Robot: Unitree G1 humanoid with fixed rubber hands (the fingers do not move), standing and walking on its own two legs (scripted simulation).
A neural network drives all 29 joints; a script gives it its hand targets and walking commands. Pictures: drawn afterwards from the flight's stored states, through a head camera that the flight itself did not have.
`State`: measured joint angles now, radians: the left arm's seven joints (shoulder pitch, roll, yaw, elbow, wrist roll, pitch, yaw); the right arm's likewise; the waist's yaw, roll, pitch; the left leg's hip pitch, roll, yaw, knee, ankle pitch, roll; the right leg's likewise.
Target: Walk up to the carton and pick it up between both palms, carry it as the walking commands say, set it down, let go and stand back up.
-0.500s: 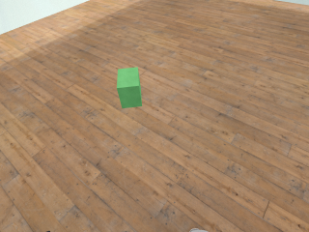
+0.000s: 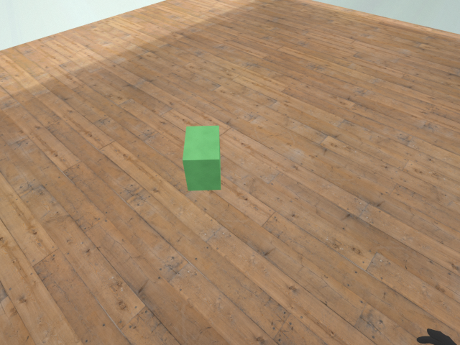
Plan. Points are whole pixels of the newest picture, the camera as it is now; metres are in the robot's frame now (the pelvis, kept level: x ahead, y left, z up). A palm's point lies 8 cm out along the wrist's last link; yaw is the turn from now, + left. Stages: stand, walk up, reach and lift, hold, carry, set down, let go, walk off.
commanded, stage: walk up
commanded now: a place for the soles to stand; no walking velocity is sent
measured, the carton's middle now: (203, 158) +1.21 +0.15 -0.64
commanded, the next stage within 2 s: none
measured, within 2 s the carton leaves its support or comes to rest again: neither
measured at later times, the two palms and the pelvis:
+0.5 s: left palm (61, 324) +0.20 +0.33 -0.07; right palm (394, 249) +0.33 -0.34 -0.09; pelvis +0.21 -0.02 +0.00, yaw +4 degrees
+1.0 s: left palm (101, 213) +0.45 +0.32 -0.08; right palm (367, 203) +0.48 -0.34 -0.12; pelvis +0.40 -0.02 -0.01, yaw +5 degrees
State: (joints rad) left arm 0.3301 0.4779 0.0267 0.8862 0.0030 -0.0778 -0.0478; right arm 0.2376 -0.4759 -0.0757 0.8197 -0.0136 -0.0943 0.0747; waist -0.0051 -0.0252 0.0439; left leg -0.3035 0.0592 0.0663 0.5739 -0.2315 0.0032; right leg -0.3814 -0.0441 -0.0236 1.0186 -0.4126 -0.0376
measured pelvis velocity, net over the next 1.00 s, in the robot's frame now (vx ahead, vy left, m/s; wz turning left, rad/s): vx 0.40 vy -0.02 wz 0.09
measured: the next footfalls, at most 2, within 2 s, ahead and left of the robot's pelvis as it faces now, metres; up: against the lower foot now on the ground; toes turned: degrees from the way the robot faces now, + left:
right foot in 0.20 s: +0.25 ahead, -0.14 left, +0.00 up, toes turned -4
left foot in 0.56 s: +0.37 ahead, +0.14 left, +0.00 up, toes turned +7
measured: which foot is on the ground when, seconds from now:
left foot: down 0.00-0.20, up 0.22-0.54, down 0.56-0.88, up 0.90-1.00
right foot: up 0.00-0.18, down 0.20-0.56, up 0.58-0.86, down 0.88-1.00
